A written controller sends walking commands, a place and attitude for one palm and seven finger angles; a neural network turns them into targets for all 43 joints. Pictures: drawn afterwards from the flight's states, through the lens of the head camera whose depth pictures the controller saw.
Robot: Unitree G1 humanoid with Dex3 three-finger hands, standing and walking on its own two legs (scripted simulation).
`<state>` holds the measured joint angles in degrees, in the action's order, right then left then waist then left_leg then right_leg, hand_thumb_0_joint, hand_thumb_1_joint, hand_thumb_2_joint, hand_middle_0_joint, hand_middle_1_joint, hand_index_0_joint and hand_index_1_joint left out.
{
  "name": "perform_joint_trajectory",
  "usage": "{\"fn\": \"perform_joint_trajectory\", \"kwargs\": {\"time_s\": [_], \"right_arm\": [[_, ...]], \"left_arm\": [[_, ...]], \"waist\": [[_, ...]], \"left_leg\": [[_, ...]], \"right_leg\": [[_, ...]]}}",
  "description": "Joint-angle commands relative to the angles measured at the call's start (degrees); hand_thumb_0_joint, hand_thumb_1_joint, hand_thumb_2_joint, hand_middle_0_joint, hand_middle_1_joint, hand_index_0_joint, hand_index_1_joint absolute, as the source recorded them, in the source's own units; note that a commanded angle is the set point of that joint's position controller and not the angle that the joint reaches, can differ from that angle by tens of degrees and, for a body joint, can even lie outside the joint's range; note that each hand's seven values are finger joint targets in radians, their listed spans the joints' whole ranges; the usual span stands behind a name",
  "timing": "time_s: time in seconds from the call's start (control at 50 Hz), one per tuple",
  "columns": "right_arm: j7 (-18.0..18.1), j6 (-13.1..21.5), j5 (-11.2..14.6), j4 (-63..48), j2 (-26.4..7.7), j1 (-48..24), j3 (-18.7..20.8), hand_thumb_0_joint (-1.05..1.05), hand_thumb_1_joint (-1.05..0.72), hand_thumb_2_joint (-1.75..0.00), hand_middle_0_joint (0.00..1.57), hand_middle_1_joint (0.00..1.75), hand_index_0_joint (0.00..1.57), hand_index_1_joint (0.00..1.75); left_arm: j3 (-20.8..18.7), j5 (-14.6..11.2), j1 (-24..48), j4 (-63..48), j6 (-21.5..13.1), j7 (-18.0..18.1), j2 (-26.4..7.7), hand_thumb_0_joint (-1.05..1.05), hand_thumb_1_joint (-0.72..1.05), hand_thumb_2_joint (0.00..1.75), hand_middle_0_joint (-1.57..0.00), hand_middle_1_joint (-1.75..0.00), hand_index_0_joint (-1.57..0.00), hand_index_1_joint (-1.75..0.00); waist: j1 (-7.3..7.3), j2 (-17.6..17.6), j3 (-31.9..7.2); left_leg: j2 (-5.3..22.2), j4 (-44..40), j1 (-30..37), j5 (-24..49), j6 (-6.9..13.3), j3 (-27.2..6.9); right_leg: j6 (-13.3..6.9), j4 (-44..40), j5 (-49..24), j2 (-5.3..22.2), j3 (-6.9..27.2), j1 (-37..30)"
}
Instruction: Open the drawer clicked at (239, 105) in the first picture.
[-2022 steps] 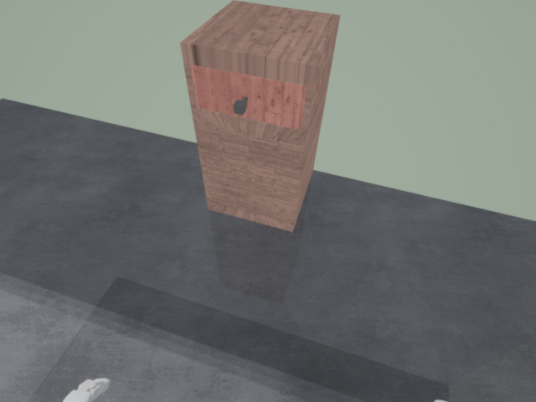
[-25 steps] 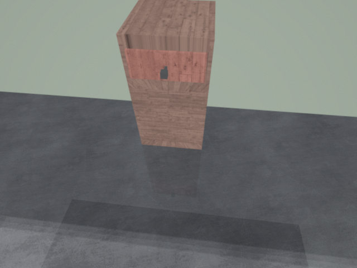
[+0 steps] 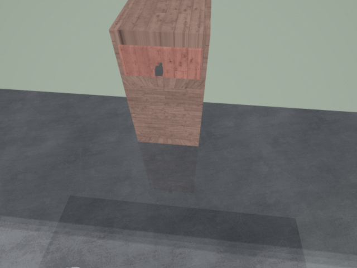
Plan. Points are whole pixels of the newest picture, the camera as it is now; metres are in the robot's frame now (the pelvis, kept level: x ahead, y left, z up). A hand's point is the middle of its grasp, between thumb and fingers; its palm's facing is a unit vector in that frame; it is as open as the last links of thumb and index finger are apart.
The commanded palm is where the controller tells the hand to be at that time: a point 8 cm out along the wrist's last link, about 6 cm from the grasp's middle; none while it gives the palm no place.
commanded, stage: look to check the result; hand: left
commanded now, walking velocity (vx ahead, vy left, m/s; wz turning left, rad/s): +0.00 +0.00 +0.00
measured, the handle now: (159, 68) +0.94 +0.13 -0.12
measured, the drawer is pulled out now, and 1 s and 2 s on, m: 0.01 0.01 0.01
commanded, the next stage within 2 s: take the last steps up to it in 0.20 s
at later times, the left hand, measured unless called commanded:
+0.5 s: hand out of the picture +0.10 +0.22 -0.17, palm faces -0.03 -0.95 -0.31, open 7.3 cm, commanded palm none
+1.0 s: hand (131, 222) +0.27 +0.16 -0.20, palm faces -0.10 -0.98 -0.17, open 7.3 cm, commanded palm none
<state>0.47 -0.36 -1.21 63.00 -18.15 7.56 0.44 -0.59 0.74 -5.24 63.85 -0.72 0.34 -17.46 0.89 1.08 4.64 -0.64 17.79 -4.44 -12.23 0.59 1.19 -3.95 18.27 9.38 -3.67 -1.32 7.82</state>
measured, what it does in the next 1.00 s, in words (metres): walks ahead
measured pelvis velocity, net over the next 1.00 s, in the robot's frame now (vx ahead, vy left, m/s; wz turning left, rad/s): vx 0.18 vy -0.02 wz -0.07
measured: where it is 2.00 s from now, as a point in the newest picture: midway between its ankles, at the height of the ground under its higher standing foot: (194, 236)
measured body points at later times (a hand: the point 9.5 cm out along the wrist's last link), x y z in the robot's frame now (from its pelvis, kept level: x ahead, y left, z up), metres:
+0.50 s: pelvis +0.03 -0.01 +0.00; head +0.05 -0.02 +0.44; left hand +0.10 +0.27 -0.14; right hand +0.07 -0.28 -0.16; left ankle -0.03 +0.11 -0.75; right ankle +0.01 -0.07 -0.75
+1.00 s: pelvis +0.18 -0.02 -0.03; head +0.25 -0.02 +0.42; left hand +0.27 +0.21 -0.19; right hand +0.00 -0.18 -0.15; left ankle +0.00 +0.11 -0.74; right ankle +0.26 -0.12 -0.73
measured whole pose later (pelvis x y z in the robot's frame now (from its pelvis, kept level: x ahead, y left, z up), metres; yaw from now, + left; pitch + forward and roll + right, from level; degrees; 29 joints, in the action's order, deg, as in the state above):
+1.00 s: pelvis +0.18 -0.02 -0.03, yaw -4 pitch +0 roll -2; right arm 2.6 2.1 -1.8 68.6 -4.0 30.1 -0.1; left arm -3.1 1.0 -6.0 59.0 0.0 -1.5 -11.2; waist 2.6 1.0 9.7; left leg 4.5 25.3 5.1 -28.2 -1.2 6.2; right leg -3.9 39.4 13.8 0.4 -8.7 26.9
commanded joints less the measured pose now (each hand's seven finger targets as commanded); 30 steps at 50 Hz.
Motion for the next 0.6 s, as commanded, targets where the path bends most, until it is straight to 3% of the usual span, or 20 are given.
{"fn": "perform_joint_trajectory", "kwargs": {"time_s": [0.0, 0.3, 0.34, 0.36, 0.42, 0.46, 0.52, 0.58], "right_arm": [[0.9, 1.1, 0.2, -3.0, -10.9, 0.1, 1.8, 0.00, -0.90, -0.90, 0.20, 0.30, 0.20, 0.30], [0.9, 0.9, 0.4, -3.4, -11.7, -0.4, 1.8, 0.00, -0.90, -0.90, 0.20, 0.30, 0.20, 0.30], [0.8, 0.5, 0.1, -2.5, -6.8, 1.7, 0.8, 0.00, -0.90, -0.90, 0.20, 0.30, 0.20, 0.30], [0.6, 0.1, -0.1, -2.0, -4.2, 3.3, 0.2, 0.00, -0.90, -0.90, 0.20, 0.30, 0.20, 0.30], [0.1, -0.3, -0.7, -1.4, -2.9, 4.7, 0.0, 0.00, -0.90, -0.90, 0.20, 0.30, 0.20, 0.30], [0.1, -0.1, -0.7, -1.6, -2.1, 4.9, 0.1, 0.00, -0.90, -0.90, 0.20, 0.30, 0.20, 0.30], [0.3, 0.4, -0.4, -2.1, -1.2, 4.9, 0.4, 0.00, -0.90, -0.90, 0.20, 0.30, 0.20, 0.30], [0.6, 1.2, -0.1, -2.5, 0.1, 6.0, 0.9, 0.00, -0.90, -0.90, 0.20, 0.30, 0.20, 0.30]], "left_arm": [[-2.3, -0.2, 2.0, -3.1, -1.5, 0.8, -11.9, 0.00, 0.90, 0.90, -0.20, -0.30, -0.20, -0.30], [-2.5, -0.4, 2.6, -3.5, -1.7, 1.0, -13.0, 0.00, 0.90, 0.90, -0.20, -0.30, -0.20, -0.30], [-1.7, -0.4, 0.0, -2.6, -1.1, 1.2, -8.7, 0.00, 0.90, 0.90, -0.20, -0.30, -0.20, -0.30], [-1.2, -0.4, -1.3, -2.0, -0.5, 1.2, -6.5, 0.00, 0.90, 0.90, -0.20, -0.30, -0.20, -0.30], [-1.4, -0.1, -3.4, -1.5, 0.2, 0.5, -6.4, 0.00, 0.90, 0.90, -0.20, -0.30, -0.20, -0.30], [-2.0, 0.0, -5.2, -1.4, 0.1, 0.4, -6.7, 0.00, 0.90, 0.90, -0.20, -0.30, -0.20, -0.30], [-2.9, -0.1, -8.3, -1.2, -0.3, 0.3, -7.0, 0.00, 0.90, 0.90, -0.20, -0.30, -0.20, -0.30], [-3.6, 0.2, -10.2, -1.4, -1.1, 0.6, -6.0, 0.00, 0.90, 0.90, -0.20, -0.30, -0.20, -0.30]], "waist": [[0.09, -0.7, -6.3], [0.13, -1.6, -7.7], [-0.03, -1.2, -8.7], [-0.05, -1.7, -7.9], [-0.80, -2.9, -2.1], [-1.24, -4.9, -0.1], [-1.91, -7.5, 2.2], [-1.62, -5.8, 0.9]], "left_leg": [[7.3, -2.3, 0.4, 8.6, 1.2, -6.1], [7.4, -1.7, 1.3, 10.7, 0.9, -5.5], [6.8, -0.2, 1.5, 7.1, 0.3, -4.0], [6.4, 0.2, 0.5, 2.3, 0.2, -3.5], [4.7, 2.0, -4.9, -8.1, 0.3, -2.1], [3.9, 5.2, -7.7, -8.7, 0.3, -1.0], [3.2, 12.7, -13.4, -10.8, -0.3, 0.6], [4.4, 14.5, -15.5, -14.1, -0.6, 0.5]], "right_leg": [[0.8, -2.8, -10.7, 10.2, 9.4, -2.8], [1.6, -2.7, -16.4, 10.6, 9.4, -5.1], [2.2, -2.4, -11.9, 10.3, 9.6, -5.0], [2.1, -2.4, -4.6, 10.1, 9.8, -4.5], [0.4, -5.0, 14.7, 10.0, 13.5, -1.2], [-1.1, -6.0, 17.6, 11.2, 15.9, -1.3], [-4.9, -7.3, 16.2, 14.4, 20.5, -3.5], [-8.8, -3.3, 2.2, 16.4, 20.7, -6.8]]}}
